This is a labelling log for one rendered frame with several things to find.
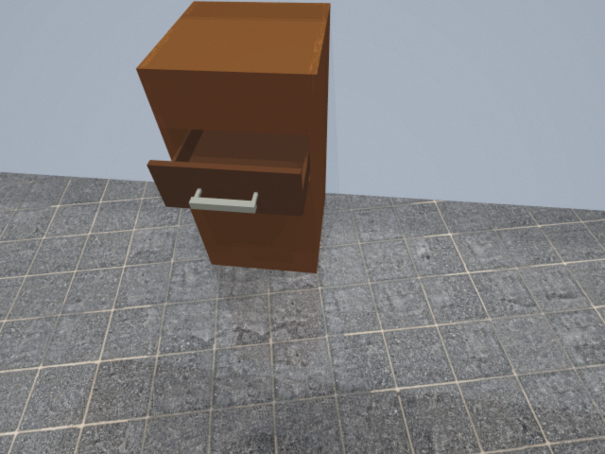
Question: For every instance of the drawer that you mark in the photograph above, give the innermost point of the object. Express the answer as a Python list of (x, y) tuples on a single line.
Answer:
[(232, 165)]

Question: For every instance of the handle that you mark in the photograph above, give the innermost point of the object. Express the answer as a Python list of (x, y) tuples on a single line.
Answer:
[(222, 204)]

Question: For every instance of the cabinet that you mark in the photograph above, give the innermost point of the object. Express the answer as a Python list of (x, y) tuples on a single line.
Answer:
[(250, 67)]

